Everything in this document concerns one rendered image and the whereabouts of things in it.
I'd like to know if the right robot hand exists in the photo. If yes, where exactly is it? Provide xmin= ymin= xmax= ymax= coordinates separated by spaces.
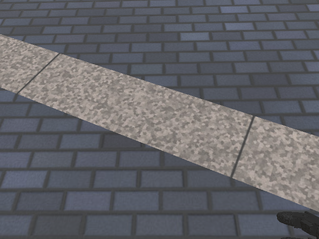
xmin=276 ymin=211 xmax=319 ymax=239

